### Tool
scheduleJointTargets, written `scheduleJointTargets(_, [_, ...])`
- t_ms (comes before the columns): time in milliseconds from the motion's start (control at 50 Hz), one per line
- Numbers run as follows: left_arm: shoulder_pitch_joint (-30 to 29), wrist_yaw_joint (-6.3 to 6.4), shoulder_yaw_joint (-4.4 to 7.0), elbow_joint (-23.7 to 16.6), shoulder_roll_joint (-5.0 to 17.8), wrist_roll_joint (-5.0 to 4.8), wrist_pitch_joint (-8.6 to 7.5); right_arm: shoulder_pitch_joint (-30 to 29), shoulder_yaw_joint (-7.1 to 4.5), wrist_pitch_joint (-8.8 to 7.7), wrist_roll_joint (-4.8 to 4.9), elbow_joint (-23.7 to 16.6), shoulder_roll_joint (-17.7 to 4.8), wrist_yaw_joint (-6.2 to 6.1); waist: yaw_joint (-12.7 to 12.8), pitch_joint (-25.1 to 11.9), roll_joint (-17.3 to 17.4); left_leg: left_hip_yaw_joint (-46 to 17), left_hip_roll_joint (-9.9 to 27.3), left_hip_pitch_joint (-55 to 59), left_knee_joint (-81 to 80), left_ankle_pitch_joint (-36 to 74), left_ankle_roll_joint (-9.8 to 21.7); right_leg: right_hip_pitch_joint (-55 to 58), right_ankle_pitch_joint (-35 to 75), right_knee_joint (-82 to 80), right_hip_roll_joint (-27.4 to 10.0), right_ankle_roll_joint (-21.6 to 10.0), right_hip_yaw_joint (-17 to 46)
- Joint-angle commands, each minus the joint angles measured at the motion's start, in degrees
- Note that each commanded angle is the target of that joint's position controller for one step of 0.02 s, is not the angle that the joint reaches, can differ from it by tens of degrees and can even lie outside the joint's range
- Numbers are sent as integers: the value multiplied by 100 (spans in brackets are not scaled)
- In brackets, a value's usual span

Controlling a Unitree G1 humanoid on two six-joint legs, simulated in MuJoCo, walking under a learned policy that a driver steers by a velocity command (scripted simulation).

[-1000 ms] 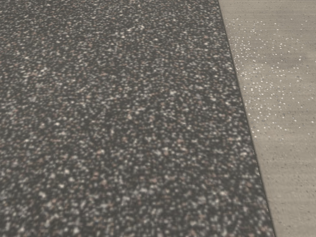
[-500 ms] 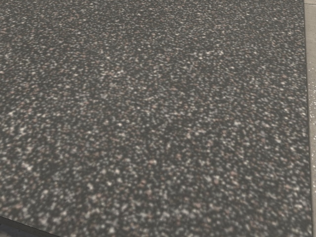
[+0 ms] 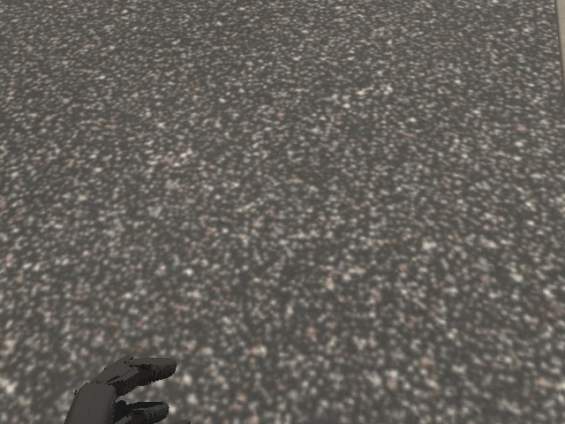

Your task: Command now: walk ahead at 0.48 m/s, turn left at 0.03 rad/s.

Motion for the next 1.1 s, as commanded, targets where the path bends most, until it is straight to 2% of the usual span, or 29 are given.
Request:
scheduleJointTargets(20, [3986,112,554,1019,1898,-78,157,-579,-76,-418,434,-970,-287,52,1236,-1574,-2083,-1004,-566,-4226,4335,-936,298,5586,12920,-479,-2443,124,1902])
scheduleJointTargets(40, [3583,109,461,1141,1320,-49,237,-659,-100,-341,528,-809,-343,92,1031,-1108,-1256,-781,-529,-4296,4513,-3,219,4511,10897,-941,-2017,193,1922])
scheduleJointTargets(60, [2870,124,307,1142,769,75,206,-1211,-93,-227,412,-948,-280,99,752,123,-992,-214,-463,-5123,5157,23,157,3743,8897,-1256,-1622,75,1596])
scheduleJointTargets(100, [2710,89,247,1382,538,101,125,-1935,39,-60,193,-1285,-127,131,524,581,-510,536,-446,-5903,5622,-577,301,3129,8044,-1598,-1074,363,897])
scheduleJointTargets(160, [2948,25,75,1883,-54,1,3,-3110,381,25,235,-2103,476,185,275,963,-855,1433,-342,-6197,5494,-1692,468,1851,6748,-2675,-704,445,-68])
scheduleJointTargets(180, [1943,206,63,1853,-184,-166,92,-2758,477,-181,726,-2392,725,385,-360,1284,-1084,1113,-99,-5769,4968,-1224,292,777,6848,-2313,-671,692,-203])
scheduleJointTargets(200, [869,393,136,1352,525,-97,115,-1800,484,-291,576,-2392,296,498,-1193,452,-808,1524,-100,-3011,3066,-259,268,-824,8198,-2440,-366,808,-662])
scheduleJointTargets(220, [1251,522,309,1136,1005,-54,-143,-1506,301,-394,348,-2257,-204,424,-1133,-556,-276,1930,-663,-132,2327,792,-19,-1733,9776,-2358,-694,598,-30])
scheduleJointTargets(260, [652,502,604,1108,2186,-324,-401,568,-153,-105,392,-1526,-992,14,-2440,-1468,-468,827,-539,2311,463,1397,15,-1307,10830,-341,-1205,686,474])
scheduleJointTargets(280, [76,426,552,1076,1885,-438,-314,1591,-148,29,487,-889,-1012,-106,-2646,-1236,683,-557,490,2113,-1253,2785,670,-843,3560,3326,-81,1031,180])
scheduleJointTargets(300, [855,179,254,786,585,-216,-285,1036,165,-52,75,-772,-747,-13,-1286,-1640,2131,-2873,1230,1846,-1185,4499,1367,-1110,-548,6239,898,736,854])
scheduleJointTargets(320, [1911,-74,320,853,478,-373,-415,582,228,-134,-5,-1033,-457,151,-789,-2088,1525,-4008,1667,2011,-1671,4939,2054,-1494,-862,7076,1132,420,2211])
scheduleJointTargets(340, [1960,-198,206,478,234,-441,-382,6,150,-232,146,-995,-405,209,-308,-1315,631,-4677,1999,1388,-2740,2737,2312,-2304,-1002,7408,1102,336,1837])
scheduleJointTargets(360, [1790,-216,107,372,10,-334,-297,-954,163,-371,373,-1054,-210,251,320,200,-594,-4068,1801,96,-2948,1197,2014,-2875,-890,7056,774,108,1513])
scheduleJointTargets(380, [1659,-187,26,386,-143,-202,-197,-1593,229,-462,351,-1147,59,269,619,618,-1274,-3065,1582,-1094,-2856,1128,1656,-2606,-586,6580,404,-59,1507])
scheduleJointTargets(420, [1937,-73,86,503,258,-375,-11,-2139,290,-529,360,-1186,250,375,1007,917,-1006,-1394,1052,-1994,-3358,1378,1324,-1959,-98,4958,-3,-8,1262])
scheduleJointTargets(500, [635,53,39,-86,313,-118,-138,-1214,212,-592,478,-762,-105,280,476,612,-89,-107,446,-1536,-3843,3215,1074,-1560,1555,1725,-464,381,232])
scheduleJointTargets(540, [-95,37,-87,-285,41,-177,-196,-693,110,-508,550,-673,-409,176,42,257,197,74,393,-769,-3834,3107,939,-1248,1987,78,-330,596,-35])
scheduleJointTargets(600, [-673,-43,15,-476,336,-330,-203,-365,-29,-391,519,-663,-820,189,-250,202,637,-332,939,245,-3756,2860,952,-1195,2171,-1105,-107,692,-52])
scheduleJointTargets(660, [-303,-86,261,-387,820,-249,-254,-602,-97,-314,502,-732,-845,187,146,59,770,-405,1321,891,-3133,4045,655,-774,2169,-1500,-32,281,100])
scheduleJointTargets(700, [1067,-42,468,42,1181,-183,-236,-948,-118,-284,389,-905,-844,171,885,-719,802,-93,1038,440,-1623,4861,350,1001,2274,-1376,-76,-126,174])
scheduleJointTargets(720, [2225,22,577,295,1561,-100,-187,-1060,-58,-285,243,-1154,-692,147,1267,-1586,80,127,704,-760,126,3042,199,2741,2572,-1044,-1085,-415,1276])
scheduleJointTargets(740, [2352,-34,641,402,1884,24,-171,41,147,-369,382,-1150,81,220,730,-2464,-1740,-72,-176,-2863,2117,-759,-143,4548,1244,-1778,-2307,-1469,4137])
scheduleJointTargets(760, [2318,-54,559,381,1327,-86,-129,-72,33,-426,501,-995,-499,255,957,-2317,-1245,-601,93,-3606,2936,-825,-106,4439,-106,-2323,-2210,-1483,4755])
scheduleJointTargets(780, [1841,-21,486,361,1050,-183,-120,-859,-74,-470,584,-1220,-869,263,951,-1217,-749,-445,355,-3966,3011,-279,-89,3492,-35,-2443,-1961,-1200,3716])
scheduleJointTargets(820, [1276,-61,423,353,895,-116,-163,-1477,-103,-503,467,-1450,-848,160,564,-380,-66,-194,747,-3528,2496,485,-126,1877,1776,-2688,-1527,-1010,2521])
scheduleJointTargets(860, [1284,-108,382,460,701,-57,-227,-1250,-108,-418,441,-1472,-693,144,267,-335,-343,-204,926,-3148,2187,647,-148,1422,2654,-2897,-1272,-1000,1969])
scheduleJointTargets(960, [1685,-41,480,747,1001,-148,-232,-1891,-38,-280,334,-1760,-455,144,303,71,-300,34,1039,-3508,850,1417,-332,1052,3612,-3180,-1085,-929,1170])
scheduleJointTargets(1100, [2494,78,497,1097,1210,-239,-75,-3402,44,-373,432,-2243,-329,323,858,314,-356,318,619,-3233,-1452,2811,-195,1714,3373,-3073,-1016,-507,844])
